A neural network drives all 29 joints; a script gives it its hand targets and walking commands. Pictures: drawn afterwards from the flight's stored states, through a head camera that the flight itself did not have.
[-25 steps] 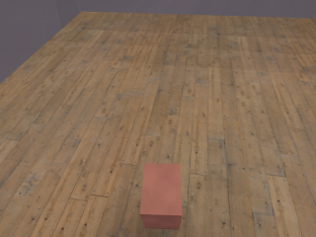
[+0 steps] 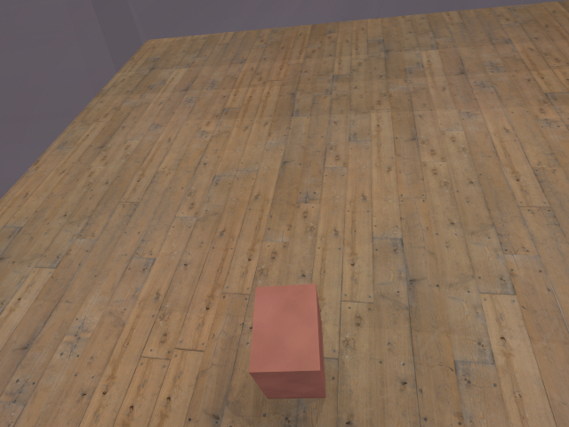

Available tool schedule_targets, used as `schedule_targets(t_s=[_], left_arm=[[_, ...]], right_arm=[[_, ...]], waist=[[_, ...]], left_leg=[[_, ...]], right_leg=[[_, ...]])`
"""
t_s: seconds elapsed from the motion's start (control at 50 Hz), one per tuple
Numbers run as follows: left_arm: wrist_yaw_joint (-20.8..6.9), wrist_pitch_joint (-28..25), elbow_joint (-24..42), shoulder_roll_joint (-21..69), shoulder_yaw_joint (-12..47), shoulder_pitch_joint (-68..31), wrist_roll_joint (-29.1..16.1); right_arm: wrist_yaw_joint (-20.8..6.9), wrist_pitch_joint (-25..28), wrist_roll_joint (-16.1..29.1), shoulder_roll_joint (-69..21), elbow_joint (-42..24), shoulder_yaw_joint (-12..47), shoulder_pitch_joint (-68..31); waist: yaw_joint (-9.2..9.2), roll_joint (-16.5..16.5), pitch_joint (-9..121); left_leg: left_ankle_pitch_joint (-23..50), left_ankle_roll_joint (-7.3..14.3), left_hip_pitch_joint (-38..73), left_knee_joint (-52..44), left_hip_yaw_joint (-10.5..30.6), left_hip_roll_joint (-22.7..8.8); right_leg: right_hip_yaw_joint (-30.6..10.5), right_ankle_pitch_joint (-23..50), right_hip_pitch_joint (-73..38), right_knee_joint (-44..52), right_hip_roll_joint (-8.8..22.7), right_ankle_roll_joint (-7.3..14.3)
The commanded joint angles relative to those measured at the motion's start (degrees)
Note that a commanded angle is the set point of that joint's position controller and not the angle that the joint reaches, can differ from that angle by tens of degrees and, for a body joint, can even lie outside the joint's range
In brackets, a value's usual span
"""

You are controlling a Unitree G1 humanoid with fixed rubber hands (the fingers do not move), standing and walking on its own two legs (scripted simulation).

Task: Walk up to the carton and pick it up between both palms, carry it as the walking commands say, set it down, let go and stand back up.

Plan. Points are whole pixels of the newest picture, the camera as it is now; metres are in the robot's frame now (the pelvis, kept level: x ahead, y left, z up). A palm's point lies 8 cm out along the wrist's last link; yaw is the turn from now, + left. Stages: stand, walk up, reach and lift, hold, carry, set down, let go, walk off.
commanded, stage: walk up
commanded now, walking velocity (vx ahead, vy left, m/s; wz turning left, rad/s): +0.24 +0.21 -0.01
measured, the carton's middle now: (291, 343) +0.49 +0.10 -0.64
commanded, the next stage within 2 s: stand in 1.12 s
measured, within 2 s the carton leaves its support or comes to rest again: neither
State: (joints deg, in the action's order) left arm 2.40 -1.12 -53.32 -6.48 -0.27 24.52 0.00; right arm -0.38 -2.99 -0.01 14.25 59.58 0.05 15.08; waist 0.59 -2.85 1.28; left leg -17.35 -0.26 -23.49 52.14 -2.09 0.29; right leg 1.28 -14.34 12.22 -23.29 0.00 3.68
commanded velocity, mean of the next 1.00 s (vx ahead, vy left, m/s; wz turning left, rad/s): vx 0.10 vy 0.04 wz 0.00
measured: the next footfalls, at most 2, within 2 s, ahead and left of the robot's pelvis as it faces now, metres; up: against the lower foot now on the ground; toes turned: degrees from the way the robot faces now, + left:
left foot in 0.38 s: +0.08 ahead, +0.22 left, +0.00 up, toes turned +0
right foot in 0.76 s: +0.08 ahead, +0.00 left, +0.00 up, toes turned +2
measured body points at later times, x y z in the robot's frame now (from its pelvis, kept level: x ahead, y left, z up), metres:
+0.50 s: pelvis +0.04 +0.12 -0.01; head +0.05 +0.15 +0.44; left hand +0.03 +0.35 -0.17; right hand +0.09 -0.11 -0.15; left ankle +0.04 +0.22 -0.75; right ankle -0.02 -0.03 -0.71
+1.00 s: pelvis +0.03 +0.10 -0.01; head +0.04 +0.09 +0.44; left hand +0.09 +0.33 -0.15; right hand +0.04 -0.13 -0.17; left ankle +0.04 +0.22 -0.75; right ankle +0.04 +0.00 -0.75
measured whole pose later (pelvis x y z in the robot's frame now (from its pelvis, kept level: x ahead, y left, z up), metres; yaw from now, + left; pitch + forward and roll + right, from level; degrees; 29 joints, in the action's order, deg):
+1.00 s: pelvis +0.03 +0.10 -0.01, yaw -1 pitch -1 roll +1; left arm 1.3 1.5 -53.9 -9.2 -0.2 14.6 0.0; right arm 0.9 0.8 0.0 9.9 58.2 0.0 18.3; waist 0.3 -1.2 -1.2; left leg -14.5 0.7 -13.2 28.7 -5.6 -2.1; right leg 1.7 -15.3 13.8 -29.8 -0.4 1.2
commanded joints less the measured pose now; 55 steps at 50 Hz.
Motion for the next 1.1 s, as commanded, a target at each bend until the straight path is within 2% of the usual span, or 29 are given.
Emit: schedule_targets(t_s=[0.0,0.04,0.06,0.08,0.1,0.16,0.2,0.26,0.3,0.32,0.34,0.36,0.38,0.4,0.42,0.44,0.48,0.54,0.64,0.68,0.7,0.74,0.76,0.82,0.9,0.94,0.96,1.02,1.08], left_arm=[[0.9,-2.02,-3.93,-11.56,-2.95,13.7,0.33],[0.57,-1.85,-2.7,-11.41,-2.73,11.21,0.65],[0.79,-1.59,-1.94,-12.89,-3.51,9.67,1.18],[0.34,-1.68,-3.58,-11.88,-3.41,13.25,1.11],[0.31,-1.68,-3.19,-13.1,-3.32,11.44,0.76],[0.01,-2.14,-1.54,-12.76,-3.79,9.2,1.97],[-0.32,-1.4,-1.51,-15.24,-4.55,7.41,2.34],[-1.37,-1.09,-0.32,-13.68,-3.17,2.26,1.82],[-1.27,-0.89,-0.43,-13.79,-3.35,-0.42,0.98],[-1.28,-0.78,-1.33,-9.65,-2.4,2.4,0.27],[-1.54,-1.07,0.67,-7.28,-1.2,2.24,0.67],[-1.49,0.38,0.01,-6.77,-1.52,2.48,1.51],[-2.3,1.56,1.76,-7.55,-1.78,-1.3,1.36],[-1.54,2.08,-0.3,-7.45,-1.94,2.44,1.04],[-2.13,0.95,-0.12,-8.83,-0.65,0.86,0.83],[-1.61,1.71,-0.69,-8.02,-1.06,-0.54,0.48],[-1.15,3.0,-1.06,-7.37,-1.56,-0.36,-0.23],[-0.58,3.81,-1.72,-8.21,-0.66,-2.54,0.13],[-0.57,3.25,-0.74,-8.71,-0.9,-7.21,0.14],[-0.26,2.62,-2.14,-7.87,-0.67,-4.31,-0.18],[-0.25,1.48,-2.15,-8.06,-0.48,-5.09,0.28],[-0.59,0.69,-1.75,-11.2,-1.71,-7.78,0.5],[-0.62,0.8,-2.38,-10.96,-1.44,-8.08,0.53],[-0.59,2.43,-2.61,-10.17,-2.04,-7.38,0.04],[-0.53,1.43,-1.29,-9.72,-1.32,-6.71,0.69],[-0.54,1.2,-1.45,-9.9,-1.38,-8.63,0.55],[-0.52,1.0,-1.26,-9.64,-1.01,-7.15,0.74],[-0.52,0.75,-0.46,-9.2,-1.29,-9.36,0.68],[-0.66,0.9,-0.57,-7.92,-0.82,-8.71,0.75]], right_arm=[[-1.07,1.78,-2.6,1.24,-2.88,-2.15,1.26],[-0.9,1.57,-3.05,1.26,-4.28,-2.1,-2.33],[-0.92,1.08,-2.68,1.44,-3.32,-2.11,-2.7],[-1.42,1.48,-2.8,1.78,-4.71,-2.25,-4.08],[-1.48,1.69,-3.33,1.77,-5.15,-2.01,-3.19],[-1.11,2.24,-2.75,-0.22,-6.24,-1.17,-3.94],[-1.81,2.56,-2.08,-0.73,-6.67,-1.01,-4.11],[-1.54,3.41,-2.25,-0.56,-5.3,-1.09,-1.41],[-0.45,4.94,-1.63,0.13,-3.31,-0.96,4.57],[0.15,6.71,-2.31,2.11,-1.3,-2.05,13.17],[0.79,7.0,-2.62,8.68,-0.53,-3.75,14.45],[0.73,6.57,-2.28,9.14,-0.21,-3.91,16.52],[0.85,6.57,-2.7,7.3,-1.48,-3.27,16.1],[1.67,6.19,-1.49,8.63,-3.72,-2.73,6.58],[1.33,6.24,-1.51,8.0,-4.22,-3.64,4.29],[1.7,5.86,-1.17,4.96,-5.25,-1.87,0.61],[2.22,6.3,-1.45,3.27,-3.09,-1.34,7.14],[2.8,5.62,-1.33,5.35,-3.53,-1.97,5.6],[3.07,4.67,-0.66,5.93,-3.76,-2.36,6.57],[2.93,3.88,-1.48,6.89,-4.78,-3.33,6.62],[2.6,3.56,-1.0,5.07,-3.51,-2.59,5.71],[2.15,3.86,-0.24,-1.05,-3.83,-0.99,5.66],[2.16,3.75,-0.42,-2.6,-3.29,-0.26,7.16],[2.7,4.44,-1.83,4.24,-4.48,-2.23,8.51],[1.77,3.35,-0.73,1.51,-3.82,-1.02,3.94],[1.78,3.59,-1.0,0.12,-2.96,-0.85,5.63],[1.53,3.73,-0.81,0.88,-3.47,-0.76,4.83],[1.82,3.39,-1.34,0.61,-2.29,-0.99,6.22],[1.54,3.78,-1.07,0.04,-2.17,-0.54,6.64]], waist=[[3.82,12.75,-0.21],[4.13,11.81,-1.79],[4.06,13.24,-3.34],[5.64,10.45,-0.92],[4.62,14.65,-1.79],[4.33,13.1,-2.45],[4.01,17.0,-4.07],[0.75,10.88,-6.21],[-2.12,10.93,1.18],[-4.55,0.4,5.31],[-4.25,-9.85,4.84],[-3.71,-8.85,3.28],[-3.33,-4.16,-2.75],[-1.83,-3.3,-6.44],[-2.5,-7.15,-3.21],[-0.15,-3.24,-6.3],[0.41,-6.66,-7.19],[-0.65,-7.88,-4.29],[-0.37,-5.96,-4.37],[-1.25,-9.19,-2.66],[1.13,-6.14,-2.59],[-0.81,4.17,-1.77],[-2.5,9.83,-3.26],[-0.82,4.22,-4.6],[-0.66,4.2,-4.71],[-1.04,9.18,-4.96],[-0.94,5.68,-3.56],[-1.08,9.9,-3.34],[-1.11,1.92,-2.96]], left_leg=[[3.48,-1.55,-16.29,5.94,1.99,-2.86],[3.42,-2.19,-16.82,5.03,2.17,-3.29],[0.32,-2.06,-13.81,4.34,1.76,-2.96],[1.16,-1.76,-14.82,3.87,0.67,-1.74],[3.71,-1.74,-17.37,3.2,2.59,-4.38],[-1.54,-2.17,-10.81,-4.47,1.86,-4.28],[-3.74,-2.19,-7.16,-9.94,0.74,-5.19],[-0.87,-1.08,2.78,-19.6,-1.37,-3.72],[7.28,0.17,13.27,-32.01,-4.73,-1.69],[10.12,0.42,22.06,-35.19,1.66,-7.74],[24.28,2.31,26.06,-36.98,19.04,-20.07],[24.26,0.63,24.96,-37.84,22.36,-21.71],[7.23,1.33,19.24,-42.21,24.07,-21.6],[17.01,3.41,16.66,-41.09,21.79,-22.3],[6.69,9.43,20.23,-40.22,20.7,-20.86],[36.08,8.09,14.56,-36.35,13.24,-16.85],[53.2,1.67,13.34,-33.89,10.62,-14.89],[53.24,8.81,16.64,-32.54,9.65,-15.77],[35.72,9.12,15.64,-33.05,15.08,-15.49],[27.3,9.52,12.36,-30.6,15.04,-15.59],[16.2,6.97,6.24,-30.78,13.45,-13.31],[8.42,1.71,4.59,-25.37,4.14,-3.58],[3.36,0.89,7.09,-28.21,2.76,-2.88],[11.74,2.99,7.47,-33.01,10.49,-10.57],[5.31,2.04,5.91,-31.57,5.81,-5.39],[5.47,1.91,9.47,-32.18,4.96,-5.37],[6.83,1.97,11.2,-31.63,4.74,-5.23],[7.32,1.64,11.09,-31.08,3.82,-5.22],[7.88,2.03,10.86,-31.91,4.78,-5.68]], right_leg=[[-17.58,23.44,-20.79,9.06,19.0,-5.7],[-17.36,17.84,-18.26,10.05,18.95,1.27],[-15.94,24.94,-15.14,8.61,19.05,-1.26],[-18.06,14.67,-19.13,10.36,18.01,-0.31],[-18.01,9.39,-18.7,10.67,19.8,2.09],[-14.64,12.49,-13.15,11.49,19.87,6.08],[-14.45,-9.82,-7.46,14.86,19.55,6.83],[-9.67,-9.63,2.82,12.84,16.62,4.59],[-2.21,8.42,-1.67,0.91,11.91,1.59],[0.69,0.78,1.13,-13.57,7.85,-0.22],[2.77,-13.28,14.84,-23.01,1.38,-4.59],[-2.35,-18.16,18.16,-26.85,1.81,-4.24],[-4.53,-14.49,18.4,-31.98,4.06,-2.94],[-3.29,-12.74,17.64,-28.75,3.39,-4.2],[-1.98,-11.12,18.93,-31.45,5.24,-3.11],[-2.2,-11.72,14.38,-27.85,5.02,-3.95],[-3.56,-9.74,9.97,-26.24,3.25,-4.13],[0.32,-13.82,7.47,-22.35,1.18,-4.91],[-0.62,-12.02,3.72,-11.43,0.77,-4.11],[0.66,-5.37,-1.37,-0.24,0.12,-3.84],[-0.78,1.41,-5.0,2.42,2.73,-2.69],[-9.13,10.96,-8.85,6.68,10.92,0.25],[-9.4,15.32,-5.85,7.1,11.82,1.32],[0.6,5.86,-3.44,0.14,4.87,-1.99],[-5.35,0.59,-4.31,5.89,7.81,-0.19],[-6.1,0.43,-2.25,7.13,8.42,-0.02],[-5.78,-0.51,-1.03,7.4,7.78,-0.16],[-6.2,-0.45,-1.88,7.83,7.93,-0.29],[-7.17,0.69,-1.36,5.89,7.75,0.37]])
